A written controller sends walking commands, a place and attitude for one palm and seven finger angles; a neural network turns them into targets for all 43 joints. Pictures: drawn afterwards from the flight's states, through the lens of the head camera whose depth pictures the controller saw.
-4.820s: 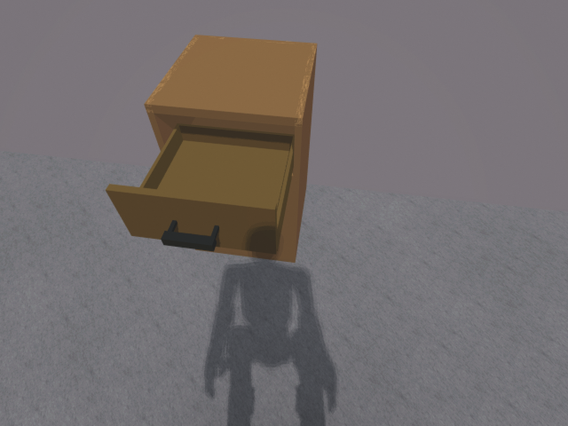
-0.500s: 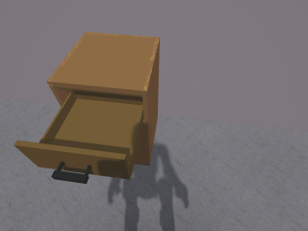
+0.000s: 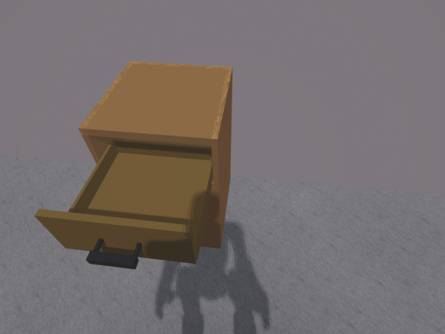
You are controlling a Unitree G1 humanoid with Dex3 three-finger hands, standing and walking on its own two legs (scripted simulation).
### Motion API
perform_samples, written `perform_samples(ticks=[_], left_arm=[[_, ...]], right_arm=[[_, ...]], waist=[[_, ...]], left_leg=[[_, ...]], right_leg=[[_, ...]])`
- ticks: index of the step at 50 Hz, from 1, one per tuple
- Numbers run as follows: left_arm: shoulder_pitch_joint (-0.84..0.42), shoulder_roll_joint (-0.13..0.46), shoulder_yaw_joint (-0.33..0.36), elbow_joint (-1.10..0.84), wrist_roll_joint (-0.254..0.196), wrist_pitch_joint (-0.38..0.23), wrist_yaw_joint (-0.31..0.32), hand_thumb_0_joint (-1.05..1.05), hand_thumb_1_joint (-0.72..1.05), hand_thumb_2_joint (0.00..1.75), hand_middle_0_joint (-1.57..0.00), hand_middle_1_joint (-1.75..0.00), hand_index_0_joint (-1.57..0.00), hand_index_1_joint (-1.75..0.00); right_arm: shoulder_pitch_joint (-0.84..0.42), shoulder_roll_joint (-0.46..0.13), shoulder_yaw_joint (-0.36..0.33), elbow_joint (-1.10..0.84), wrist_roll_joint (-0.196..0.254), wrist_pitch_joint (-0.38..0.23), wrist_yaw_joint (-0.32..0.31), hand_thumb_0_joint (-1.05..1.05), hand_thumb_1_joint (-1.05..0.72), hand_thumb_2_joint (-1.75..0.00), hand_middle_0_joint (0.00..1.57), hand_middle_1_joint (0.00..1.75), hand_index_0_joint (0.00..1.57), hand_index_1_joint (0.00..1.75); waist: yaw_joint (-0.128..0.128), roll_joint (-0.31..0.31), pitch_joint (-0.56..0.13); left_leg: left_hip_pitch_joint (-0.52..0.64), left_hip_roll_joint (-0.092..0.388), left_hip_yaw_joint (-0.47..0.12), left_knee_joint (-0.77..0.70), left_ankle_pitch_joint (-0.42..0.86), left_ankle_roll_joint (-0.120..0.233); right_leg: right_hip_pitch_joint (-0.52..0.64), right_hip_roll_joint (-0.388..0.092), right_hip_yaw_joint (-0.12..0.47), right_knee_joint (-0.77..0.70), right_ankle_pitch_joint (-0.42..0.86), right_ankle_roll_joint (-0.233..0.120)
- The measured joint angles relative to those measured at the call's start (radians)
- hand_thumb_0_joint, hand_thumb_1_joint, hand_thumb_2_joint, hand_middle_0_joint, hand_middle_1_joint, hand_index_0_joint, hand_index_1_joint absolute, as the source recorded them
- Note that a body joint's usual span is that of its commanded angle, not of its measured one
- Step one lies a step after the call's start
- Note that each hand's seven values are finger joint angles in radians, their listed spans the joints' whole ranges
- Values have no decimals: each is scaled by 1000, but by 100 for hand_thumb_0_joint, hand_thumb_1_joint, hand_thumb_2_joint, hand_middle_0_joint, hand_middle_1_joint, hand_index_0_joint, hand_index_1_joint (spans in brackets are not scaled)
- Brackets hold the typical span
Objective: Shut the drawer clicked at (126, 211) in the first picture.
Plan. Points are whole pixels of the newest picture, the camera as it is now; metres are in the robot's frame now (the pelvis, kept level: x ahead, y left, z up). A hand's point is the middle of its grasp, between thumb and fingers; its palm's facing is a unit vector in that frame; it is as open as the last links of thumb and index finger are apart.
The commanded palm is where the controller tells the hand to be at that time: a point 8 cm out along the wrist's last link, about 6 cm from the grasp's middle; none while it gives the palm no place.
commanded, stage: look again from close up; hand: left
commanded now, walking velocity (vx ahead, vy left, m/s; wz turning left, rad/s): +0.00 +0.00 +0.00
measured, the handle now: (116, 252) +0.34 +0.30 -0.18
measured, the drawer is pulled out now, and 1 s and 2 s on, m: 0.30 0.30 0.30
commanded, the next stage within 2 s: shuffle to correct the standing spot in 0.42 s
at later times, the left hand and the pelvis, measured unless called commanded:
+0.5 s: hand out of the picture +0.00 +0.14 -0.17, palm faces +0.02 -0.99 -0.17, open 7.4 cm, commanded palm none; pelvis +0.01 -0.02 +0.00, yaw +0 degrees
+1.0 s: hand out of the picture +0.02 +0.19 -0.18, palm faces +0.04 -0.97 -0.22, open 7.4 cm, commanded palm none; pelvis +0.02 +0.01 +0.00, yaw -2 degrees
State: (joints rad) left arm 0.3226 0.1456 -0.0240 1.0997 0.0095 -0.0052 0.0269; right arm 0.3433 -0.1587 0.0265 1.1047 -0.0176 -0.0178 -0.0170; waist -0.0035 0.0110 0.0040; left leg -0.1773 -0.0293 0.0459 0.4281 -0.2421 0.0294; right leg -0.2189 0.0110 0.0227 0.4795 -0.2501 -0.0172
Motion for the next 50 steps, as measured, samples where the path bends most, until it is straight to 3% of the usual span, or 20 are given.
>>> perform_samples(ticks=[13, 35, 42, 50], left_arm=[[7, -29, -7, 38, 0, -7, 3, 1, 90, 90, -20, -30, -20, -30], [-2, -17, 8, 14, 1, -15, 7, 1, 90, 90, -20, -30, -20, -30], [10, -11, 23, -1, 4, -8, 11, 1, 90, 90, -20, -30, -20, -30], [-5, 17, 46, -34, 8, 13, 17, 1, 90, 90, -20, -30, -20, -30]], right_arm=[[-39, 8, 0, 26, 5, -6, -9, 0, -91, -90, 20, 30, 20, 30], [-33, 3, -7, 24, 1, 11, -6, 0, -91, -90, 20, 30, 20, 30], [-21, -17, -21, 0, -1, 26, -2, 0, -91, -90, 20, 30, 20, 30], [-15, -22, -30, -41, -4, 33, 3, 0, -91, -90, 20, 30, 20, 30]], waist=[[7, -12, 7], [16, -1, 3], [21, 4, -4], [24, -21, -1]], left_leg=[[18, 14, -5, -5, -8, -13], [27, 36, -4, -3, -20, -33], [20, 35, 17, 12, -36, -25], [0, 0, 33, 35, -48, 7]], right_leg=[[22, 14, -5, -13, -4, -11], [31, 36, -4, -20, -9, -34], [21, 35, 16, -11, -14, -26], [-12, 1, 33, 38, -39, 6]])
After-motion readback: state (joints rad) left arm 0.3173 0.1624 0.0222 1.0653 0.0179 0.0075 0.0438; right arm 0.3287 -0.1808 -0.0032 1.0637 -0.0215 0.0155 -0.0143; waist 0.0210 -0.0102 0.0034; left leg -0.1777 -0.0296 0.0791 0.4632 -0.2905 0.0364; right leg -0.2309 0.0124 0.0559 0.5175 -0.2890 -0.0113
